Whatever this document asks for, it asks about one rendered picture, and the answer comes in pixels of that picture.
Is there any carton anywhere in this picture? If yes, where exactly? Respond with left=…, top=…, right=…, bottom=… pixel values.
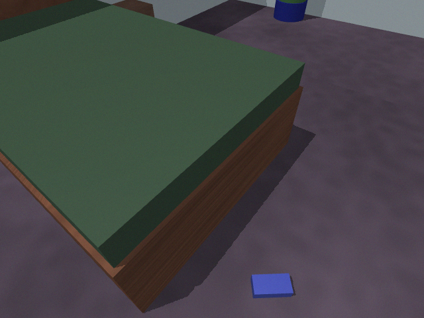
left=250, top=273, right=293, bottom=298

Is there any potted plant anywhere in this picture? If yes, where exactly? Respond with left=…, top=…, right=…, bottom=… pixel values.
left=274, top=0, right=307, bottom=23

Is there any bed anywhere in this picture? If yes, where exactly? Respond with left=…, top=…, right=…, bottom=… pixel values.
left=0, top=0, right=305, bottom=313

